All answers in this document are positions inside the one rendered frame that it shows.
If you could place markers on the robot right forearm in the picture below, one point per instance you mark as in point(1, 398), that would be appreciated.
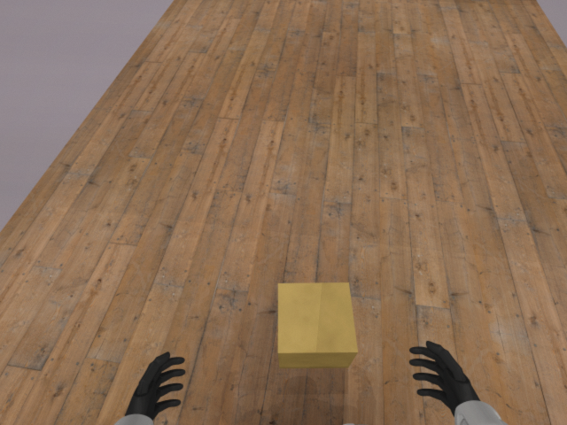
point(476, 412)

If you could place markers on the right robot hand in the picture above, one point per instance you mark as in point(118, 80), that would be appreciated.
point(455, 385)

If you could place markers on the left robot hand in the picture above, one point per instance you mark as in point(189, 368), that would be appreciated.
point(147, 393)

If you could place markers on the carton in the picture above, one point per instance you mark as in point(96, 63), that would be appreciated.
point(315, 325)

